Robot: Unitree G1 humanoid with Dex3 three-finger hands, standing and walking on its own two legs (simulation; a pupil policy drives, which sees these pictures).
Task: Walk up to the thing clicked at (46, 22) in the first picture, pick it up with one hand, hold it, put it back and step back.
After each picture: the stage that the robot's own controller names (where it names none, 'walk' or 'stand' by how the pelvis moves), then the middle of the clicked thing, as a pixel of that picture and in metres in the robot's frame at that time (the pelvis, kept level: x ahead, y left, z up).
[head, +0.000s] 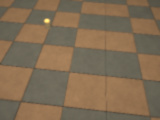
stand; (47, 24) +1.70 +0.45 -0.72
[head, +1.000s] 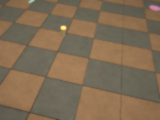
walk; (63, 31) +1.61 +0.21 -0.70
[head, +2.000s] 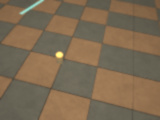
walk; (59, 58) +1.06 +0.20 -0.71
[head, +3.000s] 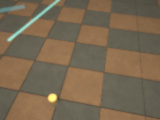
walk; (53, 100) +0.62 +0.22 -0.71
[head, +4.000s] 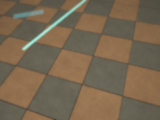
stand; out of the picture +0.38 +0.21 -0.70
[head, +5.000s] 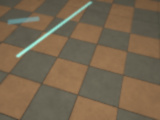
stand; out of the picture +0.34 +0.17 -0.72
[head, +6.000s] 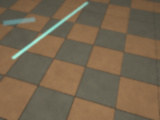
stand; out of the picture +0.33 +0.18 -0.72
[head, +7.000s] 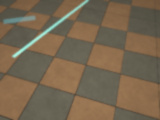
stand; out of the picture +0.33 +0.19 -0.72
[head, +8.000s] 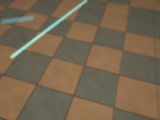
stand; out of the picture +0.32 +0.19 -0.72
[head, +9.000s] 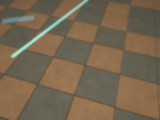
go down; out of the picture +0.32 +0.19 -0.72
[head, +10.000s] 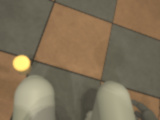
go down; (23, 65) +0.40 +0.24 -0.32
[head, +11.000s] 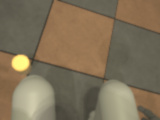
approach; (22, 65) +0.39 +0.25 -0.30
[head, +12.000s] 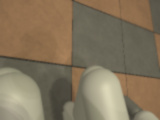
close in; out of the picture +0.36 +0.28 -0.22
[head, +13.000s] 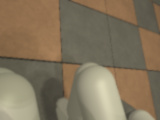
close; out of the picture +0.37 +0.28 -0.21
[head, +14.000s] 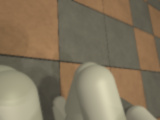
lift; out of the picture +0.36 +0.28 -0.22
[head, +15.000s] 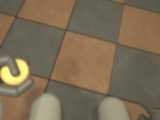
lift; (19, 78) +0.32 +0.21 -0.01
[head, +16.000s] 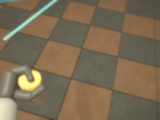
hold; (32, 89) +0.32 +0.17 +0.00
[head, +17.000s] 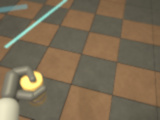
hold; (34, 89) +0.32 +0.17 +0.00
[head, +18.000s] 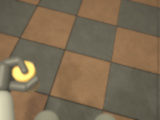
crouch; (27, 77) +0.36 +0.19 -0.06
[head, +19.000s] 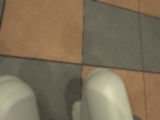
lower; out of the picture +0.39 +0.27 -0.18
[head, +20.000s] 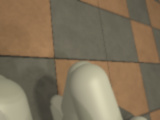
lower; out of the picture +0.39 +0.29 -0.22
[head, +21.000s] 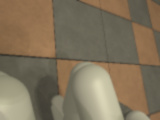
lower; out of the picture +0.38 +0.30 -0.22
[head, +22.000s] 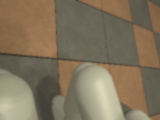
lower; out of the picture +0.38 +0.29 -0.22
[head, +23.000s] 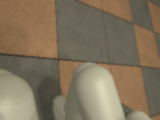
lower; out of the picture +0.38 +0.29 -0.22
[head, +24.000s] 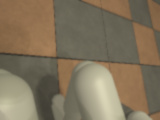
withdraw; out of the picture +0.37 +0.27 -0.22
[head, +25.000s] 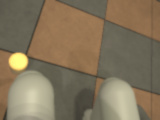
stand; (18, 64) +0.38 +0.24 -0.27
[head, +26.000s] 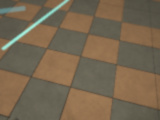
stand; out of the picture +0.32 +0.17 -0.64
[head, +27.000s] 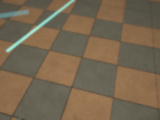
stand; out of the picture +0.34 +0.19 -0.66
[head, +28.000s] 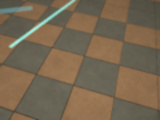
stand; out of the picture +0.34 +0.18 -0.68
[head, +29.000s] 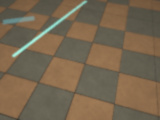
walk; out of the picture +0.34 +0.18 -0.72
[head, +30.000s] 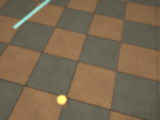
walk; (62, 102) +0.49 +0.14 -0.69
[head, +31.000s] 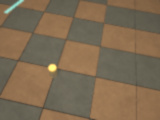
walk; (52, 70) +0.76 +0.22 -0.70
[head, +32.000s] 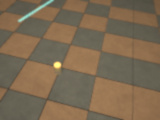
stand; (57, 68) +0.97 +0.21 -0.71
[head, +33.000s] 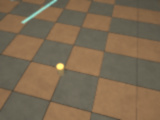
stand; (60, 69) +0.95 +0.21 -0.73
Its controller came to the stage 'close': yes
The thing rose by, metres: 0.71
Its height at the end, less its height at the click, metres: +0.00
